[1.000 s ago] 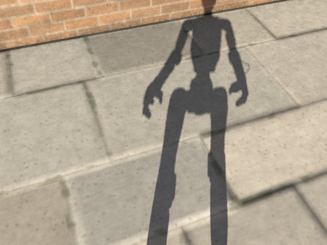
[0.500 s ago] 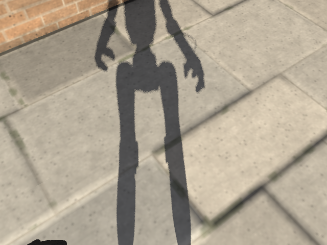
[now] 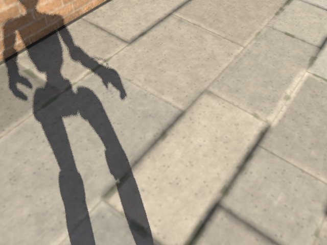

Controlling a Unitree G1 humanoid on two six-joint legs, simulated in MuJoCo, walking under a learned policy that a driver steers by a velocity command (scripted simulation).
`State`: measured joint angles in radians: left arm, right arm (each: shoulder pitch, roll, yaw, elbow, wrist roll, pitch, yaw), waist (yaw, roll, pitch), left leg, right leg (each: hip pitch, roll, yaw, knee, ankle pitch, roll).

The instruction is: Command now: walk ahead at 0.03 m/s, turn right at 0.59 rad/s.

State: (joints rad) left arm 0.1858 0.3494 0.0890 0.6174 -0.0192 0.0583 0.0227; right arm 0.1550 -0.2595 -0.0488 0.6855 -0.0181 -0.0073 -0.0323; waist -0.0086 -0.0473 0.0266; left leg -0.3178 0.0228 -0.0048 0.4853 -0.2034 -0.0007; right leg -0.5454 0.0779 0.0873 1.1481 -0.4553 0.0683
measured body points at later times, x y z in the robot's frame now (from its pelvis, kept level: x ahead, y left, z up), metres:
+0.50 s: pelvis -0.01 -0.05 +0.01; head +0.02 -0.09 +0.45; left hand +0.22 +0.18 -0.07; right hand +0.07 -0.37 -0.11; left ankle +0.04 +0.11 -0.67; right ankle -0.02 -0.14 -0.74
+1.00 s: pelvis +0.10 -0.08 +0.00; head +0.12 -0.08 +0.45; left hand +0.40 +0.04 -0.09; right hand -0.04 -0.33 -0.11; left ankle +0.08 +0.08 -0.74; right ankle +0.11 -0.29 -0.67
